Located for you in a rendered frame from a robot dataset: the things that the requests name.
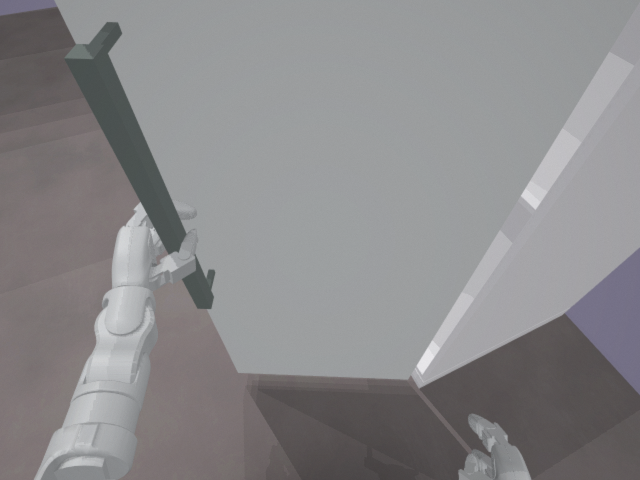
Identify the left robot hand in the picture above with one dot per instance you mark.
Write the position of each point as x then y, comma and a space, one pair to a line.
137, 246

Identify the right robot hand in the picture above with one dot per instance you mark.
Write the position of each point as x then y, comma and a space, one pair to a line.
506, 462

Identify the left robot forearm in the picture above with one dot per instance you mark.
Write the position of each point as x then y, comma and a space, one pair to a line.
97, 440

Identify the fridge door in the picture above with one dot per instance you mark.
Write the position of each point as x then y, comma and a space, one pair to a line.
350, 161

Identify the handle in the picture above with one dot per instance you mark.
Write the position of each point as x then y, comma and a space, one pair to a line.
95, 74

